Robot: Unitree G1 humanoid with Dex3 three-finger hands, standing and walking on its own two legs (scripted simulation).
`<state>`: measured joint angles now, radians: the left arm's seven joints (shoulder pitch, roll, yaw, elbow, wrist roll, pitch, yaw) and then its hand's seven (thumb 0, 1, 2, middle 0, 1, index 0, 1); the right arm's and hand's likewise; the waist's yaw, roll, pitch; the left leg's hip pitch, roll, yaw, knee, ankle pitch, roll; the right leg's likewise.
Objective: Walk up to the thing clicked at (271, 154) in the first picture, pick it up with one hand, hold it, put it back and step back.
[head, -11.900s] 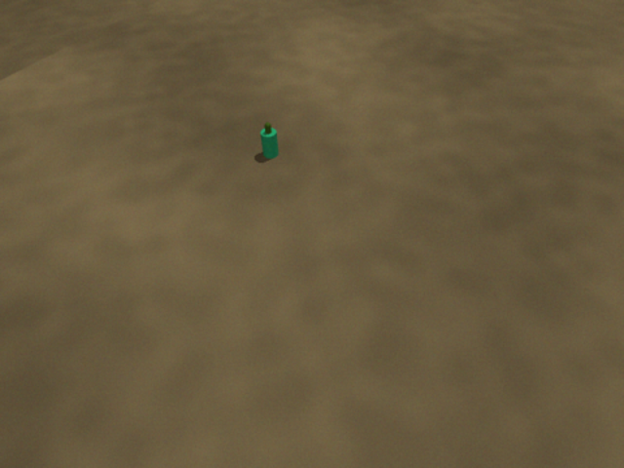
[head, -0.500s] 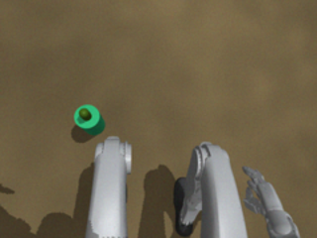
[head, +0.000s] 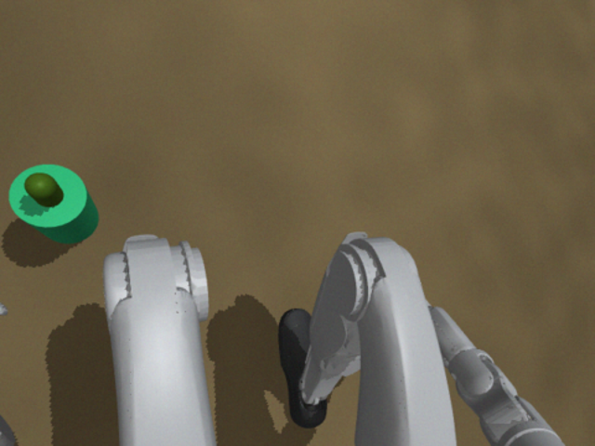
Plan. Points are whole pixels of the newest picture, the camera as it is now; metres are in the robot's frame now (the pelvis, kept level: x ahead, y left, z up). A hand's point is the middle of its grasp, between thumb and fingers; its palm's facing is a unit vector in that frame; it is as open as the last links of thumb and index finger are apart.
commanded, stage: close in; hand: left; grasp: from the side
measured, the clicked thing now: (56, 203) +0.39 +0.30 -0.20
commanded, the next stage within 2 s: rest palm in 0.60 s
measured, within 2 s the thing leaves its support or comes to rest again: leaves its support in 1.86 s
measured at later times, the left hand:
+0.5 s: hand (30, 233) +0.34 +0.31 -0.17, palm faces +0.35 -0.94 +0.02, open 17.6 cm
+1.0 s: hand (50, 226) +0.35 +0.30 -0.19, palm faces +0.38 -0.92 +0.00, open 16.0 cm
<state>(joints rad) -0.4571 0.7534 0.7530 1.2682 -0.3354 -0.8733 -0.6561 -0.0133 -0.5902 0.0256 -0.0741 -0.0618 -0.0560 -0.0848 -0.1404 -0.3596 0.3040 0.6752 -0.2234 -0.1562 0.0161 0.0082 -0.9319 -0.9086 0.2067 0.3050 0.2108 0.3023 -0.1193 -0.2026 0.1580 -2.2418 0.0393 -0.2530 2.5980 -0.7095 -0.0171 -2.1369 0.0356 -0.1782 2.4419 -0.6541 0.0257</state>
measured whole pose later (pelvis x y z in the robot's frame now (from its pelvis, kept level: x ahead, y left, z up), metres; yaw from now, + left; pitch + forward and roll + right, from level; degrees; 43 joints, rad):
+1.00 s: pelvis -0.02 +0.01 -0.02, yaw -4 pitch +9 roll -16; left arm -0.44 0.71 0.53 1.36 -0.16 -1.18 -0.05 -0.01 -0.36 0.19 -0.17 -0.14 -0.17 -0.16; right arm -0.20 -0.37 0.47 0.59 -0.36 -0.04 0.16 0.00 -0.90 -0.90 0.21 0.30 0.21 0.30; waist -0.17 -0.28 0.28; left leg -2.20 0.02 -0.37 2.69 -0.69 -0.01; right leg -2.06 0.07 -0.26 2.45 -0.60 0.06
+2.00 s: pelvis -0.01 +0.01 -0.01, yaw -3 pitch +12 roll -16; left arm -0.40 0.67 0.50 1.11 -0.11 -1.04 0.02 -0.03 -0.42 0.95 -0.62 -0.95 -0.65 -0.98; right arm -0.15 -0.35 0.40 0.60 -0.33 0.00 0.17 0.00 -0.91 -0.90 0.21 0.30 0.21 0.30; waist -0.15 -0.25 0.24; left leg -2.20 0.02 -0.36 2.65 -0.70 -0.02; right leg -2.05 0.06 -0.26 2.41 -0.61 0.05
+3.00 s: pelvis +0.01 -0.01 +0.06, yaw +6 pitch +31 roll -5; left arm -0.36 0.36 0.44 0.68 -0.20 -0.61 -0.19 -0.03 -0.51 1.07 -0.63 -0.98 -0.66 -1.01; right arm 0.01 -0.29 0.03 0.68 -0.06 0.01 0.06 0.01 -0.91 -0.90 0.20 0.30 0.21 0.30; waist -0.05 -0.03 -0.10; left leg -2.19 0.03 -0.12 2.33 -0.70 -0.03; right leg -2.13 0.00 -0.09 2.28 -0.70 -0.01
